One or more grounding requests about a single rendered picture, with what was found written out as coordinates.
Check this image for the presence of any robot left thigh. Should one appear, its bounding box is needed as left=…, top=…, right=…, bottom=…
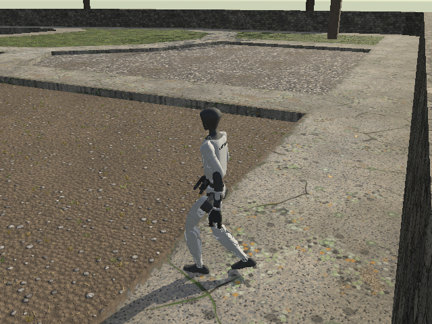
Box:
left=185, top=194, right=214, bottom=239

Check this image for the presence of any left robot forearm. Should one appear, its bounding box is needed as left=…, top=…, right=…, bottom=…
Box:
left=213, top=171, right=224, bottom=211

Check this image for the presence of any robot left hand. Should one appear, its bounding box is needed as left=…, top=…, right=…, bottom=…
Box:
left=209, top=209, right=223, bottom=229

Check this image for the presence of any robot right hand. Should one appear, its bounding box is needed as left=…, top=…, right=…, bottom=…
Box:
left=193, top=175, right=210, bottom=194

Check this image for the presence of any left robot upper arm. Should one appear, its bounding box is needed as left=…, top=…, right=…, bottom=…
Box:
left=200, top=140, right=224, bottom=179

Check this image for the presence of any right robot upper arm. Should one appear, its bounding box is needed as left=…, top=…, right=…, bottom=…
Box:
left=220, top=132, right=230, bottom=162

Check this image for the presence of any robot head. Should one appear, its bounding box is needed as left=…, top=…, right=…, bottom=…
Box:
left=200, top=107, right=223, bottom=140

